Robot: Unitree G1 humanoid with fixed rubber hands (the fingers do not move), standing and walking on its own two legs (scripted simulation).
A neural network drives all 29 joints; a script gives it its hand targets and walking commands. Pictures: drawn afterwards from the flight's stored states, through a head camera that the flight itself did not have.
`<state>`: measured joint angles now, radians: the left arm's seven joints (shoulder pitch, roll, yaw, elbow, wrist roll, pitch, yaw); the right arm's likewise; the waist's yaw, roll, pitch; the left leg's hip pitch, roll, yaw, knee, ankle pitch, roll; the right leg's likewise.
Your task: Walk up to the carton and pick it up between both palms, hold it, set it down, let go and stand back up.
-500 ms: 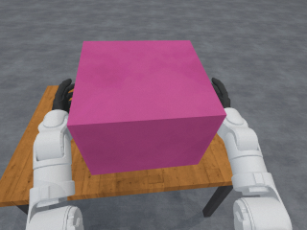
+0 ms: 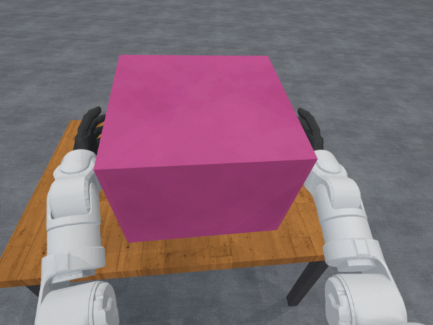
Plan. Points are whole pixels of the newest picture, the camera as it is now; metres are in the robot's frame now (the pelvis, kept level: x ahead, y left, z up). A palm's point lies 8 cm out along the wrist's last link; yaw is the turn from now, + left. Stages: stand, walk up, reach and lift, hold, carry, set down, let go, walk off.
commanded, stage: hold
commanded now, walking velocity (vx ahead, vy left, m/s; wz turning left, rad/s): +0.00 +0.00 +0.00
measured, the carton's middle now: (200, 145) +0.42 +0.01 +0.14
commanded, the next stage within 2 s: none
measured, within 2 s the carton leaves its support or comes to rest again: neither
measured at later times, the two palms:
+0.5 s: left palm (90, 153) +0.36 +0.20 +0.17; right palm (309, 150) +0.36 -0.19 +0.17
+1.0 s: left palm (89, 150) +0.36 +0.20 +0.17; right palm (311, 149) +0.36 -0.19 +0.17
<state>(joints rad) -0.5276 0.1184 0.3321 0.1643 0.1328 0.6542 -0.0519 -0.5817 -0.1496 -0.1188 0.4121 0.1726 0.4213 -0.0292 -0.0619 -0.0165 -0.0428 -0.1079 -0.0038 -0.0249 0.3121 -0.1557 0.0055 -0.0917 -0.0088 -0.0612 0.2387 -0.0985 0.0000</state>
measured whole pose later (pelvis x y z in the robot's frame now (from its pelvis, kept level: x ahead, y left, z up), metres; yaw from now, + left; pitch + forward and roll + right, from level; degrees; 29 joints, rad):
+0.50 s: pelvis +0.01 +0.00 +0.00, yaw +0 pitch -3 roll -1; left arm -0.48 0.10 0.32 0.10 0.13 0.66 -0.04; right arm -0.56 -0.17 -0.09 0.38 0.20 0.42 -0.03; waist -0.06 -0.01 -0.04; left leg -0.10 0.00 -0.02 0.32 -0.17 0.00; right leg -0.08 0.00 -0.06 0.23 -0.10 0.00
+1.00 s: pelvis +0.00 +0.00 +0.00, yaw +0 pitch -3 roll -1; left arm -0.52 0.11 0.33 0.14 0.14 0.67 -0.05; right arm -0.58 -0.16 -0.11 0.41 0.19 0.42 -0.03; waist -0.06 -0.01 -0.05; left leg -0.10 0.00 -0.02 0.31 -0.16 0.00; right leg -0.09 0.00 -0.06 0.24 -0.10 0.00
